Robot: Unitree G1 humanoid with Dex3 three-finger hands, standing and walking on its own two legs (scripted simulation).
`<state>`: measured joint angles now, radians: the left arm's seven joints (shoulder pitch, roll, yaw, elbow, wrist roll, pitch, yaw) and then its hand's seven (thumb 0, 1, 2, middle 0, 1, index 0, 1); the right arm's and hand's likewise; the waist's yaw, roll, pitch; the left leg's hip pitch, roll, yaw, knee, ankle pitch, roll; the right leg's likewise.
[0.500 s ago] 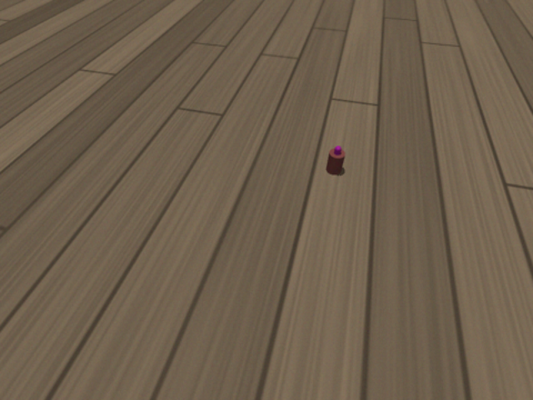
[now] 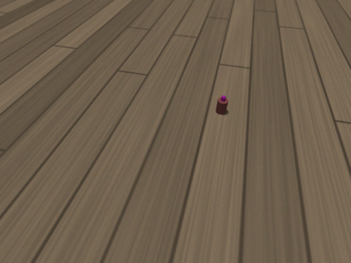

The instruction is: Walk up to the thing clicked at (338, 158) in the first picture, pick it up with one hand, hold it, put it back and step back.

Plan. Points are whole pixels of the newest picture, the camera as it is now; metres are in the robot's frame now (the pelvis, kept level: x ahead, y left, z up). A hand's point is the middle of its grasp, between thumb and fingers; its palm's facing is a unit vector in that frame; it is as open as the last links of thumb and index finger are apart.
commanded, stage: stand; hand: left
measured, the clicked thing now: (222, 103) +1.40 -0.39 -0.70
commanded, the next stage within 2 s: walk up in 0.62 s
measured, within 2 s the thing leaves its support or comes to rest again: neither
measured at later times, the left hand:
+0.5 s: hand out of the picture +0.08 +0.25 -0.16, palm faces -0.04 -0.94 -0.34, open 7.4 cm
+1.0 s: hand (105, 248) +0.20 +0.20 -0.15, palm faces -0.16 -0.88 -0.44, open 7.4 cm
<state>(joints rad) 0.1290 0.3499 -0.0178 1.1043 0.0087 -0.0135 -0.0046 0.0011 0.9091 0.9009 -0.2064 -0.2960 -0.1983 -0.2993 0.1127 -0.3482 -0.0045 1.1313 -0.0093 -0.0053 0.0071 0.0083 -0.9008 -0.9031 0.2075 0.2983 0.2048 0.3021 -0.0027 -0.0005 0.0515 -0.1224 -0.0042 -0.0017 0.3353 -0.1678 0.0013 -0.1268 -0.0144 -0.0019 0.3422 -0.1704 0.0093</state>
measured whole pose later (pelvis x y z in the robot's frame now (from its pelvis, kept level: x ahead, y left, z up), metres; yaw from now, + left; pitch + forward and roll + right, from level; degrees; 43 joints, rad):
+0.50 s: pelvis +0.01 +0.00 +0.00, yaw +0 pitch -2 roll +0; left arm 0.13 0.35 -0.01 1.11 0.01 -0.01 -0.01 0.00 0.91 0.90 -0.21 -0.30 -0.20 -0.30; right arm 0.12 -0.35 0.00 1.13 -0.01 0.00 0.01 0.01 -0.90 -0.90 0.21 0.30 0.20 0.30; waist 0.00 0.00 0.05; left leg -0.11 0.00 0.00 0.33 -0.17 0.00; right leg -0.11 -0.01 0.00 0.33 -0.17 0.01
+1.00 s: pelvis +0.09 -0.09 -0.03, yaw -11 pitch -3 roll +0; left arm 0.26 0.46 0.12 0.97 0.04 -0.02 -0.11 0.00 0.91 0.90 -0.20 -0.30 -0.20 -0.30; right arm 0.24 -0.50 -0.11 0.99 -0.05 -0.03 0.03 0.01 -0.90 -0.90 0.21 0.30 0.21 0.30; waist 0.00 0.06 0.03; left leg -0.08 0.19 0.09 0.72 -0.52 0.01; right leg -0.38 -0.06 -0.07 0.71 -0.26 0.00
